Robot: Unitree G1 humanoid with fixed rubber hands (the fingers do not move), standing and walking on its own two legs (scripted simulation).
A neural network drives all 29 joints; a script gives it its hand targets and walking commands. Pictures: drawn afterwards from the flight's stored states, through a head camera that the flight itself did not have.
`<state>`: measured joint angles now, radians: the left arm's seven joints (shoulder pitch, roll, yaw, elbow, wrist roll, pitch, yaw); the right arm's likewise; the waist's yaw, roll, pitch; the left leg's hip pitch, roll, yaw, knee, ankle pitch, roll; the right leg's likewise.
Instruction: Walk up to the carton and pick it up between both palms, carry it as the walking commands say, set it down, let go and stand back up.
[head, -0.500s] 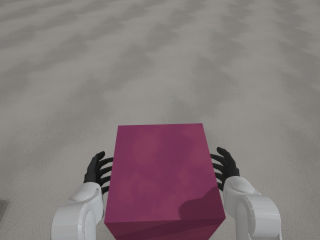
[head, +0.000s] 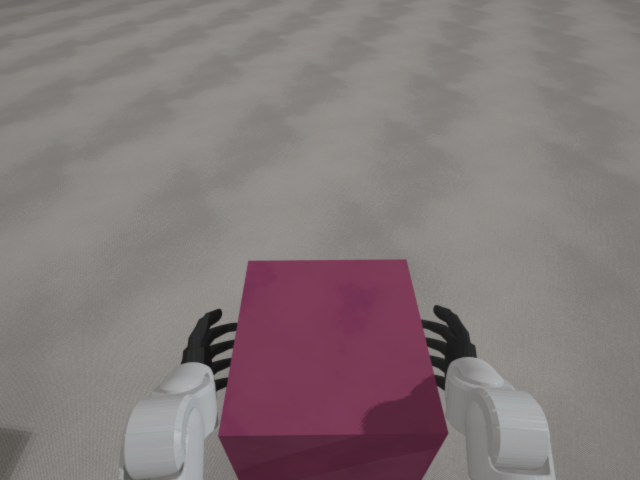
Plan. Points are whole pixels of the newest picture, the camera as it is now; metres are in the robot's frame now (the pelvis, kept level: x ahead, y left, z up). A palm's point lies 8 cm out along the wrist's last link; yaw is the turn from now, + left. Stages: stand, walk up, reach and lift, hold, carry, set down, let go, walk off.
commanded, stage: carry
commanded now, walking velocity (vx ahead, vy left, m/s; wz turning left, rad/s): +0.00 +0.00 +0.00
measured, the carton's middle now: (328, 386) +0.27 -0.01 +0.00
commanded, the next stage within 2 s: hold in 1.90 s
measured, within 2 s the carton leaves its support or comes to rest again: neither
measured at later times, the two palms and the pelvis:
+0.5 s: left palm (193, 398) +0.24 +0.15 +0.05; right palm (441, 382) +0.24 -0.14 +0.05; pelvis -0.02 +0.00 -0.01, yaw +0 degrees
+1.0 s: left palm (216, 358) +0.29 +0.13 +0.05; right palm (446, 347) +0.29 -0.16 +0.05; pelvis +0.02 -0.01 +0.00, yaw +0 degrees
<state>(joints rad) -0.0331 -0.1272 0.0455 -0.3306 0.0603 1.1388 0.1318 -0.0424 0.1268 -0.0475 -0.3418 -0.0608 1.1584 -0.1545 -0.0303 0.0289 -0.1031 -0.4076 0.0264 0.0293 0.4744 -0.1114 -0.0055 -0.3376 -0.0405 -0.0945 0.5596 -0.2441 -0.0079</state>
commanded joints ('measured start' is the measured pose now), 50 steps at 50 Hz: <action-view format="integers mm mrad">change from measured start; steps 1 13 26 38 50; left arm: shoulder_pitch -418 -438 -420 -421 -418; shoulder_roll -674 -649 -620 -620 -622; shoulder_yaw -425 -434 -454 -442 -445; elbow -1 18 42 80 96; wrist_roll -182 -175 -175 -160 -157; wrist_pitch -89 -242 -276 -320 -328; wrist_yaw -130 -133 -134 -145 -155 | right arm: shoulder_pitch -448 -443 -409 -424 -420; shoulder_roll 703 676 630 630 629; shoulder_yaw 479 435 418 426 435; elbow -4 44 74 101 119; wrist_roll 225 191 165 160 156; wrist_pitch -104 -269 -298 -339 -345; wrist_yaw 155 149 153 167 173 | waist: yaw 21 21 26 23 21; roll -45 -26 -5 -25 -33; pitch -100 -162 -183 -214 -240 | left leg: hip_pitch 95 106 48 107 148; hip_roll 41 29 81 91 101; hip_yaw -68 -65 -97 -73 -55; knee -65 -35 -95 -47 -6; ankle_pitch -245 -283 -294 -103 63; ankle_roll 16 35 19 11 7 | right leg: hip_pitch -92 -118 -50 -15 47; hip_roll -97 -66 -64 -96 -108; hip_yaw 113 74 79 83 75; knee -207 -119 -101 -116 -87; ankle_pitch -320 -348 -235 -108 65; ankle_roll -12 -24 -14 -14 -14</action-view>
